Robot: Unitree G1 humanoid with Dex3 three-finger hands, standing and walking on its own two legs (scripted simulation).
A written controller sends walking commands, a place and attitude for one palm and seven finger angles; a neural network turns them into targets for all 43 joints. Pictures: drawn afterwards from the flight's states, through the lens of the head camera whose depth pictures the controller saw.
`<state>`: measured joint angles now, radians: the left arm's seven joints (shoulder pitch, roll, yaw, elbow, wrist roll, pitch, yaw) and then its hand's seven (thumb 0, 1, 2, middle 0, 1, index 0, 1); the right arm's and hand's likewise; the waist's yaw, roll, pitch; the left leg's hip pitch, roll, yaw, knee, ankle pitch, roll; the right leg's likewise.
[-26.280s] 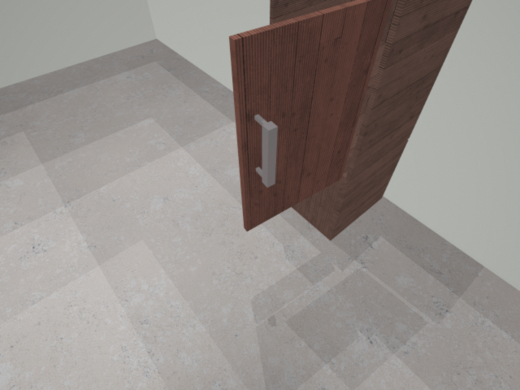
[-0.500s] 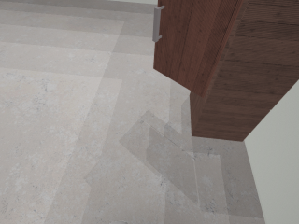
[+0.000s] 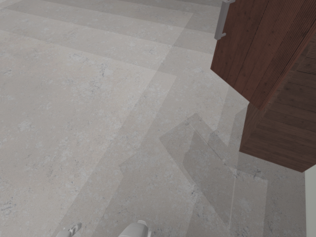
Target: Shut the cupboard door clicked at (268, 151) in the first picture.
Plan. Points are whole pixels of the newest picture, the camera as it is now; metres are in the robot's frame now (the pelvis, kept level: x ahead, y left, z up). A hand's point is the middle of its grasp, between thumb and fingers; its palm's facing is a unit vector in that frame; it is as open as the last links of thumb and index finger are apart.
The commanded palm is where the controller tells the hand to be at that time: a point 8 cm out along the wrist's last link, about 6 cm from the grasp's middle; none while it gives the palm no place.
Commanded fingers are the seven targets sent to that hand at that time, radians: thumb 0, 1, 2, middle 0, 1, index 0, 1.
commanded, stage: walk to a spot facing it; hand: left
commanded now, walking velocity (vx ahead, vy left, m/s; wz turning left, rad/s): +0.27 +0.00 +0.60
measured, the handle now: (224, 20) +1.03 -0.29 +0.00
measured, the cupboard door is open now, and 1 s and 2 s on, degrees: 54 54 54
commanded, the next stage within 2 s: turn to face it in 1.36 s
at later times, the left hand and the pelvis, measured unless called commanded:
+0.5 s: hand out of the picture +0.04 +0.25 -0.16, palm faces +0.36 -0.89 -0.27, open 7.4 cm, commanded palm none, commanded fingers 0.00 0.90 0.90 -0.20 -0.30 -0.20 -0.30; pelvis +0.10 +0.03 +0.00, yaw +19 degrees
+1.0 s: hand (101, 214) +0.20 +0.18 -0.15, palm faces +0.61 -0.77 -0.19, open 7.3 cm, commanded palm none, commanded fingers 0.00 0.90 0.90 -0.20 -0.30 -0.20 -0.30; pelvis +0.31 +0.05 +0.01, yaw +35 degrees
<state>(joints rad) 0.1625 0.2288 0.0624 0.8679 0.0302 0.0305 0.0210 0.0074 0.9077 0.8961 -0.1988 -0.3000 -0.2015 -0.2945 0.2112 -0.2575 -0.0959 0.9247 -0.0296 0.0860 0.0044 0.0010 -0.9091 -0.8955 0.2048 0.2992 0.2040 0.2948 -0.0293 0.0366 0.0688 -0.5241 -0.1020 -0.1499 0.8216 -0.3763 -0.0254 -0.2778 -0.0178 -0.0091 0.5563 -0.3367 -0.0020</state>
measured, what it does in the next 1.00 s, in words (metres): walks ahead, turning left: left foot, then right foot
